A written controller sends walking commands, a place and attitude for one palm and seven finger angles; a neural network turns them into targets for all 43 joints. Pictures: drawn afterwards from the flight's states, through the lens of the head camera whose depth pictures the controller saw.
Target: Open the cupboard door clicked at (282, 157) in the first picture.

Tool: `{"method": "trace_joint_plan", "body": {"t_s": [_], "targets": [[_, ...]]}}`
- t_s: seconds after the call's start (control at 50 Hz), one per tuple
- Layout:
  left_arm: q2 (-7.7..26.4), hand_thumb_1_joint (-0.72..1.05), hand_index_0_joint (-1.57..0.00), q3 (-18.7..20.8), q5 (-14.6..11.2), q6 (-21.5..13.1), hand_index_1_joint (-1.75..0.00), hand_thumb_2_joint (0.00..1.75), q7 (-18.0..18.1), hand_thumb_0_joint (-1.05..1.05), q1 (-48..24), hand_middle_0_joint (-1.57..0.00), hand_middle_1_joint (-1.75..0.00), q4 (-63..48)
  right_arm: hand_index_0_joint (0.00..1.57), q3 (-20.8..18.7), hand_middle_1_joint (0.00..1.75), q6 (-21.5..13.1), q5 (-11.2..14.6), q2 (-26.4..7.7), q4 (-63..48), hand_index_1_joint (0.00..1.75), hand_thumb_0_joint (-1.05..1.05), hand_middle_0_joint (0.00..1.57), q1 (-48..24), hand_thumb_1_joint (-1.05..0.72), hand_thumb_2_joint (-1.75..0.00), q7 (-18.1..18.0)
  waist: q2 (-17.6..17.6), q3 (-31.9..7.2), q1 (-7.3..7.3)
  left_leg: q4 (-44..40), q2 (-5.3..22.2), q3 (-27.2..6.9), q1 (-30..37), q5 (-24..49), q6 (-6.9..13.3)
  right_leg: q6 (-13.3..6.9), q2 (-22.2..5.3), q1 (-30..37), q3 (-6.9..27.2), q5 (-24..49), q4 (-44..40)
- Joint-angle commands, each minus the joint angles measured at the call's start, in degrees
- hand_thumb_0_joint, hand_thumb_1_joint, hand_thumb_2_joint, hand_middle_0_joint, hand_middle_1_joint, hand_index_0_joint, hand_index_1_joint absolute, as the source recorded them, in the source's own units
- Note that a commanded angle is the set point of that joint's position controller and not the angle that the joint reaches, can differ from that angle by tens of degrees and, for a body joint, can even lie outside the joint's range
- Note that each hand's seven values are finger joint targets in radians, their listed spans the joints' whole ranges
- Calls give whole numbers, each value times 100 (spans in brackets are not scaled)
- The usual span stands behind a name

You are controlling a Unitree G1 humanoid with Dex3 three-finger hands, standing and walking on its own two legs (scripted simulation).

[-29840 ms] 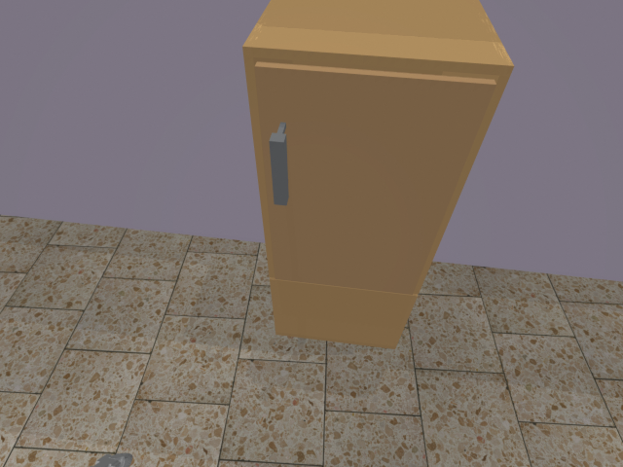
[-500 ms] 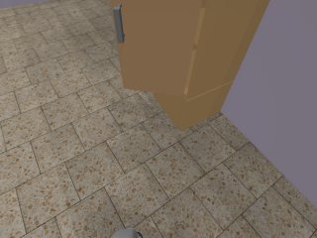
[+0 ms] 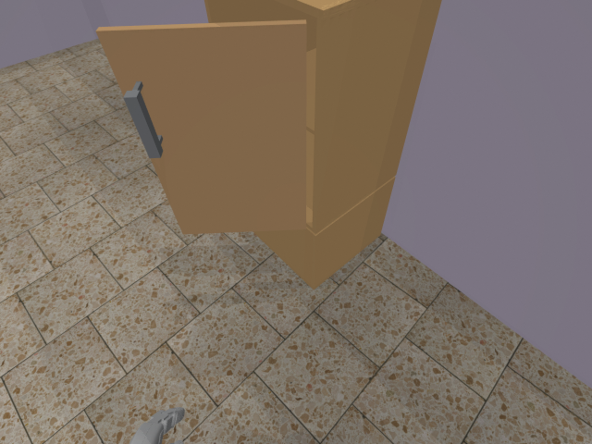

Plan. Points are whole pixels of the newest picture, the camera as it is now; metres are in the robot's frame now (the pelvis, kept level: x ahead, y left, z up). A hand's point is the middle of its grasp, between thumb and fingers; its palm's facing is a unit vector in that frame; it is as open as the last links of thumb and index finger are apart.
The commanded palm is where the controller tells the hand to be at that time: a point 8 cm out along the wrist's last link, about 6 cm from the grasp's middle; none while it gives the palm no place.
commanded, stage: take the last steps up to it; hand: left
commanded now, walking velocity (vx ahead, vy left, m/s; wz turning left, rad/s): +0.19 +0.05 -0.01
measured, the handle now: (147, 120) +0.71 +0.33 +0.04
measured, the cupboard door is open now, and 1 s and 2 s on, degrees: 51 51 51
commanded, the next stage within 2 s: come to a stop and stand still in 0.14 s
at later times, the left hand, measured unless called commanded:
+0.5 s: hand out of the picture +0.10 +0.23 -0.18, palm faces +0.06 -0.99 -0.14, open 7.3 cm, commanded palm none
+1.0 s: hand out of the picture +0.12 +0.19 -0.15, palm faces -0.02 -0.98 -0.21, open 7.3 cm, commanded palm none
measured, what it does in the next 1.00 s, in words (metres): steps on the spot: left foot, then right foot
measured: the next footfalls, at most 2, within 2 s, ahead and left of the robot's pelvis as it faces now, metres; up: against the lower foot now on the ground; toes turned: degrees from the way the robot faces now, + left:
left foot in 0.36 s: +0.20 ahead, +0.15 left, +0.00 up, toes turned +5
right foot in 0.86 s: +0.08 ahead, -0.13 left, +0.00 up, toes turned -6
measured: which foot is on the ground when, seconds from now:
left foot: down 0.00-0.02, up 0.04-0.34, down 0.36-0.86, up 0.88-1.00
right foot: down 0.00-0.44, up 0.46-0.84, down 0.86-1.00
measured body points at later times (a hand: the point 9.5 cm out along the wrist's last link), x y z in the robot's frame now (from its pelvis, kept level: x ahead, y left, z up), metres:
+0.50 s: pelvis +0.12 +0.06 +0.01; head +0.14 +0.09 +0.45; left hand +0.10 +0.28 -0.17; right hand +0.21 -0.17 -0.13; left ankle +0.16 +0.14 -0.73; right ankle +0.06 -0.09 -0.72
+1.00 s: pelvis +0.08 +0.01 +0.01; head +0.08 +0.00 +0.46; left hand +0.12 +0.24 -0.14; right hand +0.06 -0.24 -0.15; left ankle +0.11 +0.13 -0.70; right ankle +0.04 -0.12 -0.73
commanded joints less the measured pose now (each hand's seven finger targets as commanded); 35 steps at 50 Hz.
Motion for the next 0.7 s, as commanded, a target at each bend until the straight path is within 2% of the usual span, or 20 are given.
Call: {"method": "trace_joint_plan", "body": {"t_s": [0.0,0.02,0.06,0.1,0.14,0.16,0.22,0.24,0.28,0.3,0.32,0.34,0.36,0.38,0.4,0.44,0.48,0.54,0.62,0.68], "targets": [[1465,90,-20,384,-41,-226,-30,90,144,0,2426,-20,-30,414,20,-132,30,-123,125,-558,-523,30,0,20,-93,-90,-90,-16,-1604,-1052,965,3876,35,-305,-3200,-1255,-240,-1420,-2286,3807,3181,2015,-1441],[1392,90,-20,364,-87,-230,-30,90,209,0,2189,-20,-30,343,20,-170,30,-72,112,-731,-553,30,0,20,-395,-90,-90,-21,-745,-738,935,4392,366,-1107,-3390,-1138,-204,-1536,-2315,3190,3018,1620,-1682],[889,90,-20,234,-89,-229,-30,90,258,0,1388,-20,-30,174,20,-167,30,27,91,-438,-547,30,0,20,-775,-90,-90,-2,-469,-58,566,4261,688,-1312,-3291,-310,-255,-1078,-1775,1934,2049,1640,-1909],[545,90,-20,121,-87,-299,-30,90,234,0,1135,-20,-30,167,20,-129,30,134,55,-221,-454,30,0,20,-505,-90,-90,31,-721,-4,272,3680,743,-1188,-2741,176,-364,-778,-1347,1247,1113,1975,-2099],[536,90,-20,107,-52,-346,-30,90,219,0,1128,-20,-30,241,20,-132,30,182,67,-101,-357,30,0,20,-327,-90,-90,73,-768,-163,170,3019,665,-971,-2315,439,-434,-676,-1097,1040,706,1781,-2162],[463,90,-20,161,-27,-357,-30,90,219,0,1099,-20,-30,216,20,-138,30,197,49,-41,-348,30,0,20,-284,-90,-90,81,-670,-187,125,2713,669,-934,-2226,586,-450,-700,-1093,943,633,1569,-2194],[685,90,-20,181,-24,-334,-30,90,183,0,1168,-20,-30,327,20,-133,30,159,53,-54,-479,30,0,20,-631,-90,-90,117,-620,-164,259,1794,536,-779,-2066,693,-471,-725,-1075,1044,702,1068,-2138],[679,90,-20,176,-6,-317,-30,90,193,0,1151,-20,-30,370,20,-125,30,132,54,-37,-519,30,0,20,-728,-90,-90,107,-689,-153,276,1423,467,-792,-1842,709,-480,-679,-1036,1013,713,1234,-1985],[682,90,-20,121,-45,-229,-30,90,223,0,990,-20,-30,420,20,-83,30,110,55,-110,-428,30,0,20,-578,-90,-90,47,-677,-220,124,464,320,-766,-1020,1433,-496,-414,-770,747,453,1285,-1520],[598,90,-20,74,-70,-187,-30,90,233,0,1010,-20,-30,460,20,-87,30,77,55,-259,-364,30,0,20,-502,-90,-90,18,-407,-268,87,88,436,-903,-511,2020,-471,-220,-578,505,393,1085,-1192],[440,90,-20,4,-99,-138,-30,90,246,0,1213,-20,-30,495,20,-117,30,17,44,-573,-364,30,0,20,-405,-90,-90,-26,285,-532,145,63,953,-1373,-204,3062,-318,19,-301,434,285,481,-857],[312,90,-20,-39,-109,-78,-30,90,281,0,1380,-20,-30,528,20,-158,30,30,56,-843,-426,30,0,20,-525,-90,-90,-86,661,-532,228,7,1596,-1909,-376,3758,30,219,-86,477,185,-426,-749],[271,90,-20,-55,-104,-17,-30,90,317,0,1455,-20,-30,572,20,-164,30,99,50,-1029,-469,30,0,20,-671,-90,-90,-133,609,-334,243,-133,1843,-1983,-913,3756,268,290,-25,828,129,-925,-747],[258,90,-20,-64,-79,45,-30,90,319,0,1489,-20,-30,608,20,-159,30,149,49,-1049,-512,30,0,20,-894,-90,-90,-173,329,-17,282,-215,1808,-1951,-1167,3615,298,318,25,833,132,-915,-734],[336,90,-20,-57,-81,140,-30,90,303,0,1467,-20,-30,690,20,-158,30,166,67,-1034,-500,30,0,20,-1013,-90,-90,-210,857,5,271,-384,1732,-2056,-1136,3917,299,362,7,818,67,-846,-468],[544,90,-20,-12,-85,241,-30,90,281,0,1494,-20,-30,635,20,-191,30,199,75,-1146,-486,30,0,20,-878,-90,-90,-308,1275,-148,185,-445,2011,-2153,-712,5198,493,341,61,478,224,-1642,581],[705,90,-20,79,-60,342,-30,90,281,0,1422,-20,-30,508,20,-281,30,246,63,-1297,-524,30,0,20,-651,-90,-90,-396,966,-588,63,-210,2344,-2291,-360,6085,823,332,111,72,566,-2159,1864],[678,90,-20,180,-44,381,-30,90,253,0,1262,-20,-30,332,20,-360,30,297,52,-1309,-686,30,0,20,-886,-90,-90,-415,474,-846,99,-34,2383,-2097,-105,5821,1022,365,174,-474,725,-1940,2653],[568,90,-20,240,-30,457,-30,90,223,0,1121,-20,-30,129,20,-387,30,308,35,-1226,-782,30,0,20,-1127,-90,-90,-363,755,-956,161,-317,2186,-1872,-428,4139,851,459,216,-495,769,-1569,2801],[471,90,-20,220,-23,467,-30,90,180,0,1009,-20,-30,46,20,-412,30,332,-18,-1237,-818,30,0,20,-1253,-90,-90,-283,1012,-812,157,-644,2140,-1959,-891,2324,746,393,151,-82,594,-1629,1964]]}}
